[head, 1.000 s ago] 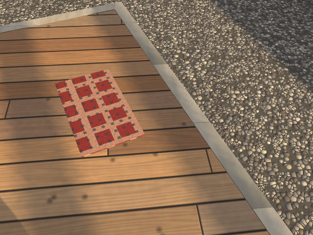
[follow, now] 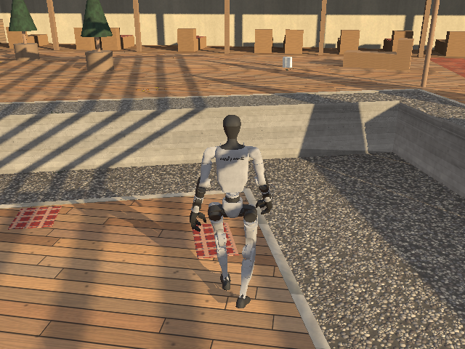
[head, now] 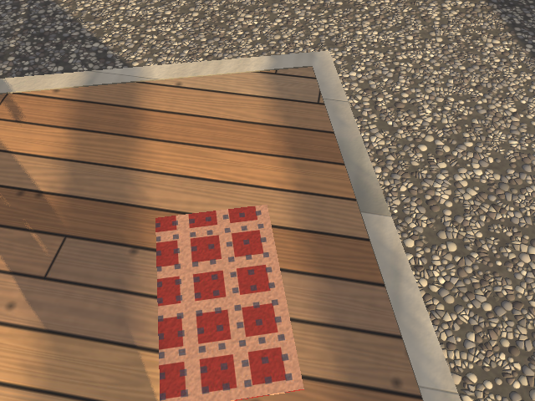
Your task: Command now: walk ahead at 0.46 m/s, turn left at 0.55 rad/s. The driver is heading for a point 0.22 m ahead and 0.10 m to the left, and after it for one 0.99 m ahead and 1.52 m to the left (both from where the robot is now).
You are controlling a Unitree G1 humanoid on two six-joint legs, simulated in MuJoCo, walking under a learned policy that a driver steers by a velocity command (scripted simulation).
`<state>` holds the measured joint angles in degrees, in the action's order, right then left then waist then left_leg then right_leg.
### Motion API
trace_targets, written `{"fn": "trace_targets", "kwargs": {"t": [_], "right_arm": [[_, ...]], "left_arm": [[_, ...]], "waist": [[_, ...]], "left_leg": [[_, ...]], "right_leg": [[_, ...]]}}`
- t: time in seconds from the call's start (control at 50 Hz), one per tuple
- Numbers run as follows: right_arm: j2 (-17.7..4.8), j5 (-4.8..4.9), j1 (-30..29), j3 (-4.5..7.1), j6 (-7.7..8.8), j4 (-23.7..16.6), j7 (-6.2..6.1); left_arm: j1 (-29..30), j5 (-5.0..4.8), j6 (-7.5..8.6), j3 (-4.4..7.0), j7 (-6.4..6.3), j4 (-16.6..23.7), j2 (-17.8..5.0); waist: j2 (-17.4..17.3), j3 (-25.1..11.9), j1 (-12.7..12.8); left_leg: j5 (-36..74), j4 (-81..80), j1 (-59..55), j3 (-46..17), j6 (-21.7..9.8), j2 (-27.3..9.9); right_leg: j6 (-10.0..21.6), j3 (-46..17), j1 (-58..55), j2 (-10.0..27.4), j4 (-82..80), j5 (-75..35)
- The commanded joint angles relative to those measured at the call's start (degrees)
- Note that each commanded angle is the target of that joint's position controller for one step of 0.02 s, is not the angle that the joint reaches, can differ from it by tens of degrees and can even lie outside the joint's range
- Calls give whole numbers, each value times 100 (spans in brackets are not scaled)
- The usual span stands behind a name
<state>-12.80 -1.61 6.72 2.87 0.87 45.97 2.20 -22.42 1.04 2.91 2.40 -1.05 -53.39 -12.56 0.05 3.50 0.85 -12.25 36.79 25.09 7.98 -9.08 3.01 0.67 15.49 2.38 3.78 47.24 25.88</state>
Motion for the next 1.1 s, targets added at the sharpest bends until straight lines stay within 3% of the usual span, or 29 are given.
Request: {"fn": "trace_targets", "kwargs": {"t": [0.02,0.06,0.1,0.12,0.18,0.26,0.34,0.4,0.42,0.44,0.46,0.48,0.5,0.52,0.54,0.58,0.62,0.7,0.74,0.82,0.84,0.86,0.88,0.9,0.92,0.94,0.98,1.04,1.1], "right_arm": [[-1686,161,1678,544,-85,155,-131],[-1105,182,1150,368,-61,163,-218],[-844,213,696,280,19,22,-257],[-815,203,645,255,73,-23,-254],[-1089,163,816,328,83,-19,-259],[-1028,176,924,297,-89,-194,-299],[-1174,89,1049,344,-236,-364,-330],[-1246,27,712,375,-281,-564,-331],[-1274,109,425,375,-256,-645,-310],[-1122,200,297,322,-165,-775,-278],[-583,198,630,194,-114,-915,-268],[-875,75,1318,268,-203,-897,-275],[-1148,-71,1258,345,-288,-697,-268],[-1185,-100,871,357,-342,-702,-213],[-1112,-58,738,358,-409,-754,-162],[-1019,29,681,322,-528,-809,-74],[-940,88,677,281,-534,-876,-36],[-802,39,249,198,-548,-1128,17],[-640,22,145,119,-529,-1239,45],[-704,89,396,117,-429,-1324,48],[-663,81,746,116,-367,-1205,26],[-798,22,1001,160,-294,-1114,-24],[-1360,-22,1057,255,-211,-1247,-107],[-1988,12,1102,445,-248,-1414,-188],[-1754,-29,990,407,-277,-1359,-237],[-1451,-7,731,310,-285,-1342,-270],[-1160,62,266,240,-236,-1407,-297],[-1091,122,624,233,-145,-1244,-282],[-1133,123,906,259,-104,-1155,-293]], "left_arm": [[768,21,186,155,118,1010,-822],[784,-46,308,118,124,1009,-696],[538,130,104,109,106,920,-648],[473,153,4,115,111,932,-635],[568,146,-152,59,126,1078,-520],[1250,81,-191,2,100,1451,-512],[1636,24,-199,-23,28,1773,-625],[1314,-22,-169,-23,-28,1821,-713],[999,-5,-139,-9,-88,1803,-754],[477,82,-60,58,-163,1744,-1004],[256,67,-77,113,-237,1876,-1412],[355,4,-186,180,-179,1878,-1583],[574,-26,-253,103,-167,2037,-1136],[812,-33,-267,-13,-171,2095,-744],[1079,6,-295,-55,-171,2152,-652],[1235,74,-277,1,-166,2185,-764],[1081,106,-242,53,-131,2128,-846],[862,123,-240,151,-85,2088,-978],[880,157,-258,183,-34,2113,-1021],[983,167,-376,269,35,2125,-1193],[1041,115,-429,267,41,2110,-1167],[722,114,-476,260,63,2025,-1084],[465,183,-541,154,131,2161,-592],[1182,115,-627,146,32,2533,-782],[1386,21,-643,153,-10,2539,-845],[1319,-24,-617,161,-12,2419,-853],[1062,86,-581,214,5,2122,-915],[948,100,-605,206,58,1949,-865],[1174,78,-631,186,92,1970,-808]], "waist": [[-362,-1260,-796],[180,-243,-260],[175,-256,79],[88,-358,144],[-146,-563,141],[-483,-705,-169],[-460,-690,-400],[-506,-562,-185],[-424,-559,134],[-72,-767,382],[1093,-1344,211],[1828,-1910,-53],[749,-1520,-110],[273,-1038,-63],[269,-798,-172],[678,-658,-198],[691,-790,-164],[800,-850,-6],[977,-872,50],[1111,-1022,-35],[909,-1041,-207],[243,-814,-242],[-1625,-581,-80],[-1704,-348,-455],[-1337,-135,-385],[-1142,39,-166],[-993,-159,50],[-569,-682,4],[-599,-707,-144]], "left_leg": [[656,-2015,-3876,-4366,-1634,-2223],[3035,-1981,-2478,-2950,-1201,-1906],[3986,-1975,-1733,-2069,-873,-1355],[4446,-1929,-1663,-1900,-818,-1211],[5217,-1734,-1620,-1582,-677,-880],[4948,-1384,-1683,-1597,-318,-630],[4615,-963,-2062,-2247,-304,-875],[4081,-556,-1872,-2811,-97,-948],[3754,-220,-1546,-2862,81,-729],[2940,631,-1003,-2672,371,-382],[-924,2101,-193,-1751,619,295],[-2960,3232,475,-1232,755,774],[-2560,3981,682,-1408,818,338],[-2057,4138,723,-1396,927,220],[-1713,4050,666,-1377,1056,88],[-1203,4004,572,-1201,1248,-10],[-1076,3768,521,-1078,1304,-15],[-1158,2762,586,-948,1261,-294],[-1339,1959,176,-767,1170,-399],[-1111,430,-878,-254,910,-223],[-683,-358,-1430,-121,824,-69],[-548,-1199,-1912,-734,732,-175],[-117,-1988,-2198,-3139,387,-1845],[870,-2213,-1354,-4131,-331,-2421],[696,-2189,-1188,-3793,-553,-2191],[468,-2126,-1007,-3273,-435,-1875],[1005,-1890,-1091,-2603,-171,-1220],[2088,-1646,-1640,-2607,-160,-1198],[1971,-1625,-2073,-2894,-247,-1203]], "right_leg": [[-110,-1592,4104,-385,3817,131],[-109,-1622,3764,29,2950,-517],[-243,-1664,3019,152,2274,-581],[-311,-1611,2873,127,2112,-588],[-430,-1455,2892,-2,1475,-970],[-439,-1341,2812,-202,456,-1674],[-328,-1515,2860,-367,-190,-1464],[-130,-1644,2216,-490,-1128,-1164],[-41,-1657,1515,-546,-1865,-1495],[164,-2122,494,44,-2508,-2479],[631,-3537,-563,1775,-2392,-4743],[1608,-5138,-556,2440,-2553,-5568],[1781,-4665,-188,2291,-2517,-4839],[1596,-3870,341,1864,-2579,-4155],[1317,-3252,719,1499,-2776,-3530],[1117,-2422,1116,1043,-2899,-3248],[1183,-2120,1059,1028,-2911,-3295],[1228,-1867,828,1256,-2958,-2799],[1158,-1620,1004,1271,-2917,-2423],[814,-1292,1277,1312,-2439,-2069],[545,-1077,1547,1225,-2009,-1851],[130,-784,2175,1007,-1285,-1253],[-375,-299,3506,283,590,918],[-484,-1283,4052,-183,1146,1076],[-455,-1618,3998,-95,1565,673],[-417,-1651,3916,-60,1608,167],[-430,-1573,3605,-126,1646,-634],[-409,-1663,3480,-256,1730,-786],[-390,-1689,3668,-318,1242,-749]]}}
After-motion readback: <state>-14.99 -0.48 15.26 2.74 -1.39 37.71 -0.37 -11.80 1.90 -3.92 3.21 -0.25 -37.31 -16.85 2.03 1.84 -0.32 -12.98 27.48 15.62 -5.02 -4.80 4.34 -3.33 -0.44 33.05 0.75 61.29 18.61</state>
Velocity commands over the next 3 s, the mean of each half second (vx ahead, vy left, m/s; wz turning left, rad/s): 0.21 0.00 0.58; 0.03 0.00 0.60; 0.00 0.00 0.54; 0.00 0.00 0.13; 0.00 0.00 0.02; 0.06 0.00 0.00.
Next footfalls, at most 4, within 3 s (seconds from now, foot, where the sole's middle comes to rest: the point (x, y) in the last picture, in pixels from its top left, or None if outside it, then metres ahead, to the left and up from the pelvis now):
0.44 right None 0.33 -0.07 -0.75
0.86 left None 0.16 0.12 -0.75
1.42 right None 0.30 0.02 -0.75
1.78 left None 0.10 0.12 -0.75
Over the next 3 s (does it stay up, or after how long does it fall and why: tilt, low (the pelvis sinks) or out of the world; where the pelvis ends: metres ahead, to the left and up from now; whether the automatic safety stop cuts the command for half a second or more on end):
stays up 0.20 0.07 0.02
